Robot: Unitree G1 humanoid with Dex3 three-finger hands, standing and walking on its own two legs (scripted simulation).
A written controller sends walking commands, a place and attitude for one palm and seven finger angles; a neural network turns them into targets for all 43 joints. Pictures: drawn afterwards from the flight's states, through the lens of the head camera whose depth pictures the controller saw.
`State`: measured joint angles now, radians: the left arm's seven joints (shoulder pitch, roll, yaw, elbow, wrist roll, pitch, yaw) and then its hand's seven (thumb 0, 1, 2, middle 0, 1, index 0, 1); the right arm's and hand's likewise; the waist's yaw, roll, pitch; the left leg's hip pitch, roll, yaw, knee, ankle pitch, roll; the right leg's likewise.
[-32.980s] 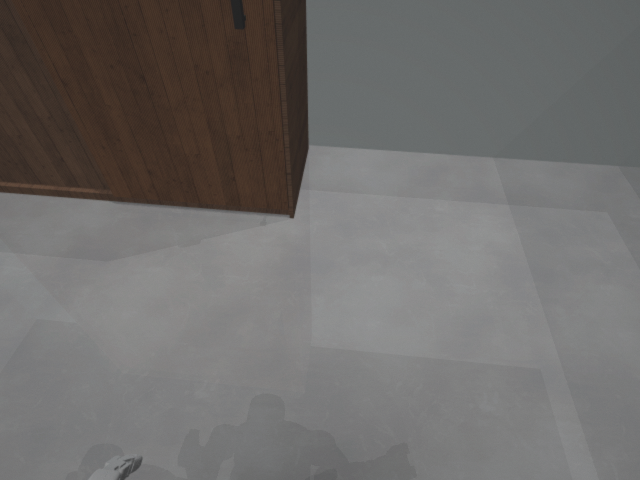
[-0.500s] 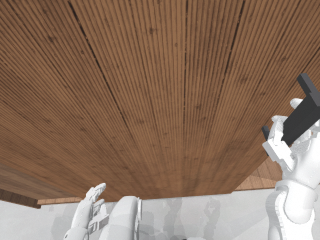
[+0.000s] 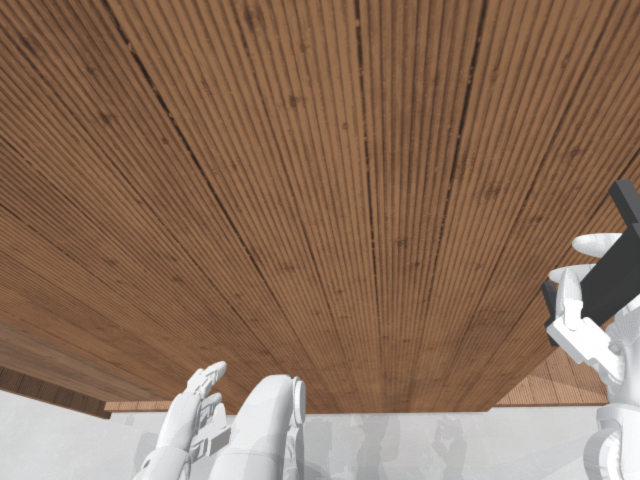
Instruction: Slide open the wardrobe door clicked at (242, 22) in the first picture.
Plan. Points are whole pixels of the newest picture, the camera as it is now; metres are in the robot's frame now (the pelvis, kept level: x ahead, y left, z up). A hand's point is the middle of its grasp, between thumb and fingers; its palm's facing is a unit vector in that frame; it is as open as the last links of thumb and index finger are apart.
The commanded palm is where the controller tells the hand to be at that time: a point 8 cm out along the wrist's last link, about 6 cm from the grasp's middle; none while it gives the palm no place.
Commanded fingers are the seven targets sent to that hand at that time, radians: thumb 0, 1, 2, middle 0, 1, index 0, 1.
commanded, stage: stop walking and hold the door there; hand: right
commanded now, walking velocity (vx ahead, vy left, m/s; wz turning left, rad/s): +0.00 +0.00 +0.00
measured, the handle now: (588, 273) +0.28 -0.26 +0.12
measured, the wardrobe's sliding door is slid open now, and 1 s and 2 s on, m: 0.43 0.43 0.43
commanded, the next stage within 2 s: none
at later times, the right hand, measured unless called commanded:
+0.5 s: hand (567, 314) +0.24 -0.23 +0.12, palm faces +0.51 +0.84 -0.18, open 6.3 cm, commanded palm +0.19 -0.23 +0.05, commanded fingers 0.00 -0.90 -0.90 0.45 1.40 0.45 1.40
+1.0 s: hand (568, 313) +0.24 -0.23 +0.12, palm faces +0.55 +0.80 -0.23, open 6.4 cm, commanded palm +0.19 -0.23 +0.05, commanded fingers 0.00 -0.90 -0.90 0.45 1.40 0.45 1.40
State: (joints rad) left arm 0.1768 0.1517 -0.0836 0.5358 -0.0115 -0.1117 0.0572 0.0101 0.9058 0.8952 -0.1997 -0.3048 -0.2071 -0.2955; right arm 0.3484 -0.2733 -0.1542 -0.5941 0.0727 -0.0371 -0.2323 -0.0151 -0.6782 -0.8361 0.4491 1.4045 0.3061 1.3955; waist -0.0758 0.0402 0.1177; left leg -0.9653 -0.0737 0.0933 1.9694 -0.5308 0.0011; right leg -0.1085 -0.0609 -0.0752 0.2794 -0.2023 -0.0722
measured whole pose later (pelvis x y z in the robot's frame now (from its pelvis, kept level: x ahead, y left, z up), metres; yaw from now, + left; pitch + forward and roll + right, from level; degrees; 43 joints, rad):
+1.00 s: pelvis +0.00 +0.05 -0.01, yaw -4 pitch +8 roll +5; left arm 0.11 0.19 -0.04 0.59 -0.02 -0.19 0.10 0.01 0.91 0.90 -0.20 -0.30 -0.21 -0.30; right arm 0.27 -0.33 -0.30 -0.56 0.12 -0.02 -0.27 -0.11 -0.58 -0.82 0.45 1.40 0.30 1.40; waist -0.08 0.01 0.12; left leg -1.12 -0.11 0.01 2.12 -0.58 -0.01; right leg -0.30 -0.06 0.01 0.37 -0.21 -0.03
